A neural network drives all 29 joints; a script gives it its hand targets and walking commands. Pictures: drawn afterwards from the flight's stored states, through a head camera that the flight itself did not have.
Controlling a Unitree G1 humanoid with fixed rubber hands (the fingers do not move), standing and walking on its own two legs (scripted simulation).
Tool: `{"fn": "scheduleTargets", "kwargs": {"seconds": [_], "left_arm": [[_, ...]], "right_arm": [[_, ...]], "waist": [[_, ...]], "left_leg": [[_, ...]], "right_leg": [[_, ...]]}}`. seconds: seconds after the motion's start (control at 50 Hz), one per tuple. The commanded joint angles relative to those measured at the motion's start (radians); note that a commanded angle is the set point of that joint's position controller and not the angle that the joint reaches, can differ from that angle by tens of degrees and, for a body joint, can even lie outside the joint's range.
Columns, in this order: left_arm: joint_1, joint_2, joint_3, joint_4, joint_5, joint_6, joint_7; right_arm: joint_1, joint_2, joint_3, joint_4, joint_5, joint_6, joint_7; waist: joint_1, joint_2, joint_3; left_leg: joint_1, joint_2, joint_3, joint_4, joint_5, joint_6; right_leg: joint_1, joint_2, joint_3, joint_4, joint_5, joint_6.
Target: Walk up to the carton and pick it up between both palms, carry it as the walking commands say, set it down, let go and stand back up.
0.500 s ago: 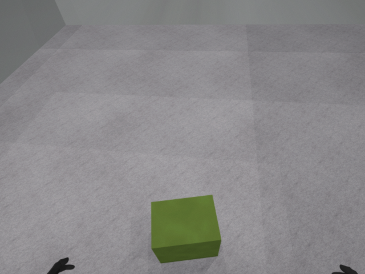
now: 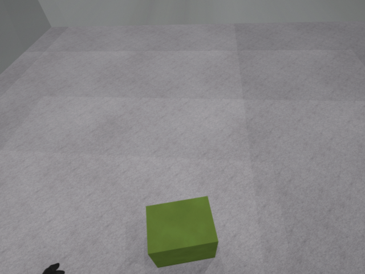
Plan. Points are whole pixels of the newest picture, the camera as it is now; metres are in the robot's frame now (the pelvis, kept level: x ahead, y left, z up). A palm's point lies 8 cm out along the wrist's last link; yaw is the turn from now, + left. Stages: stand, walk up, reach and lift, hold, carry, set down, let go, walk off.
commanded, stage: walk up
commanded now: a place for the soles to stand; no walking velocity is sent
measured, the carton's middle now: (181, 232) +0.41 +0.07 -0.63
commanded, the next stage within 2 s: stand in 1.10 s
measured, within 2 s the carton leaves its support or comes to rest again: neither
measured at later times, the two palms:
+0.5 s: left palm (54, 269) +0.17 +0.32 -0.07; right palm out of the picture +0.08 -0.33 -0.10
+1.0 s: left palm out of the picture +0.12 +0.30 -0.08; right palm out of the picture +0.06 -0.34 -0.09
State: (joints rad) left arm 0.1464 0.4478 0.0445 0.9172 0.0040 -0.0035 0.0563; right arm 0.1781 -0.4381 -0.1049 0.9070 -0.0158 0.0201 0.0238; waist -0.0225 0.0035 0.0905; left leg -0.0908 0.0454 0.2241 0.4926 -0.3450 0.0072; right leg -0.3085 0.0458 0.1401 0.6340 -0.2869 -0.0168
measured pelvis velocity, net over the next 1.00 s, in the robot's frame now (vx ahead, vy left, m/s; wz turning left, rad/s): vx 0.00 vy -0.02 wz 0.00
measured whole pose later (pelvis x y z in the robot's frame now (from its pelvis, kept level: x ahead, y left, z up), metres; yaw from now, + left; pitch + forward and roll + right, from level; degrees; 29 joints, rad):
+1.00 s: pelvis +0.00 -0.02 +0.01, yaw +0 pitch -3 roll +0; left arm 0.05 0.39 0.03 1.07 -0.01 -0.01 0.02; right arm 0.19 -0.42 -0.06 1.00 0.01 -0.01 -0.01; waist -0.02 0.01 0.06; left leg -0.02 0.05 0.11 0.32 -0.25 -0.03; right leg -0.18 0.06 0.08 0.35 -0.12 -0.03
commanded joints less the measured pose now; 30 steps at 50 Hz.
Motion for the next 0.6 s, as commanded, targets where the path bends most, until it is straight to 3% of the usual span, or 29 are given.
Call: {"fn": "scheduleTargets", "kwargs": {"seconds": [0.0,0.02,0.04,0.06,0.08,0.1,0.12,0.18,0.2,0.22,0.28,0.32,0.5,0.52,0.58], "left_arm": [[0.0,0.127,0.026,-0.061,0.002,-0.014,-0.005],[-0.02,0.146,0.031,-0.059,0.004,-0.017,-0.008],[-0.051,0.205,0.041,-0.071,0.007,-0.019,-0.007],[-0.009,0.219,0.039,-0.066,0.003,-0.018,-0.005],[0.008,0.22,0.04,-0.063,0.004,-0.018,0.0],[0.005,0.224,0.041,-0.063,0.003,-0.018,0.006],[-0.015,0.218,0.037,-0.069,0.0,-0.017,0.008],[-0.058,0.161,0.017,-0.08,-0.014,-0.018,0.001],[-0.057,0.153,0.016,-0.076,-0.016,-0.017,-0.001],[-0.054,0.147,0.015,-0.072,-0.015,-0.014,-0.001],[-0.056,0.146,0.018,-0.064,-0.008,-0.007,-0.001],[-0.062,0.151,0.022,-0.06,-0.005,-0.005,-0.001],[-0.089,0.159,0.027,-0.043,-0.001,-0.005,-0.002],[-0.131,0.141,0.02,-0.028,-0.008,-0.001,-0.012],[-0.131,0.136,0.015,0.002,-0.013,-0.003,-0.022]], "right_arm": [[-0.057,-0.148,-0.02,-0.075,-0.01,-0.009,0.001],[-0.018,-0.123,-0.006,-0.068,-0.009,-0.007,0.003],[0.014,-0.137,-0.014,-0.071,0.008,-0.001,0.006],[0.043,-0.162,-0.021,-0.073,0.017,0.008,0.007],[0.051,-0.165,-0.022,-0.076,0.021,0.01,0.003],[0.061,-0.165,-0.02,-0.076,0.025,0.007,-0.002],[0.077,-0.163,-0.02,-0.071,0.025,0.0,-0.008],[0.058,-0.195,-0.026,-0.061,0.015,-0.022,-0.017],[0.041,-0.191,-0.025,-0.06,0.017,-0.023,-0.017],[0.032,-0.179,-0.021,-0.058,0.019,-0.022,-0.015],[0.024,-0.159,-0.009,-0.056,0.019,-0.012,-0.012],[0.019,-0.16,-0.006,-0.06,0.019,-0.007,-0.012],[0.001,-0.17,-0.008,-0.059,0.016,-0.004,-0.012],[-0.001,-0.151,0.01,-0.054,0.03,-0.013,-0.019],[-0.007,-0.17,0.009,-0.032,0.032,-0.023,-0.025]], "waist": [[0.027,0.087,-0.023],[0.016,0.045,-0.016],[-0.004,-0.052,-0.017],[0.003,-0.084,-0.075],[0.008,-0.1,-0.086],[0.008,-0.111,-0.093],[-0.002,-0.117,-0.108],[-0.007,-0.03,-0.117],[0.0,-0.017,-0.108],[0.002,-0.008,-0.103],[0.0,0.051,-0.098],[-0.001,0.061,-0.096],[0.0,0.005,-0.073],[-0.006,-0.04,-0.069],[0.0,-0.017,-0.088]], "left_leg": [[-0.05,0.27,-0.158,-0.1,0.236,0.113],[-0.096,0.207,-0.13,-0.037,0.173,0.057],[-0.083,0.09,-0.105,0.033,0.079,0.018],[-0.034,0.048,-0.161,0.055,-0.015,0.007],[-0.043,0.033,-0.191,0.044,-0.043,0.009],[-0.055,0.034,-0.211,0.031,-0.023,0.011],[-0.03,0.049,-0.23,-0.011,0.055,0.014],[0.1,0.143,-0.241,-0.139,0.316,0.045],[0.085,0.164,-0.223,-0.145,0.374,0.062],[0.075,0.167,-0.201,-0.134,0.409,0.071],[0.049,0.154,-0.171,-0.114,0.395,0.062],[0.034,0.146,-0.169,-0.108,0.359,0.054],[0.006,0.132,-0.177,-0.122,0.185,0.049],[0.013,0.152,-0.196,-0.158,0.237,0.046],[0.042,0.142,-0.173,-0.171,0.254,0.033]], "right_leg": [[0.047,-0.064,-0.03,-0.12,0.001,-0.038],[0.104,-0.076,0.047,-0.198,0.136,-0.042],[0.057,-0.152,0.229,-0.222,0.217,-0.081],[0.059,-0.206,0.36,-0.235,0.251,-0.136],[0.081,-0.235,0.403,-0.25,0.281,-0.165],[0.111,-0.246,0.393,-0.252,0.311,-0.172],[0.116,-0.236,0.358,-0.24,0.347,-0.156],[0.055,-0.121,0.11,-0.141,0.433,-0.044],[0.071,-0.09,0.041,-0.104,0.434,-0.025],[0.079,-0.082,0.016,-0.098,0.423,-0.02],[0.094,-0.091,0.015,-0.101,0.406,-0.033],[0.101,-0.097,0.025,-0.103,0.404,-0.039],[0.093,-0.11,0.089,-0.147,0.315,-0.048],[0.1,-0.113,0.081,-0.174,0.359,-0.04],[0.139,-0.113,0.074,-0.205,0.397,-0.025]]}}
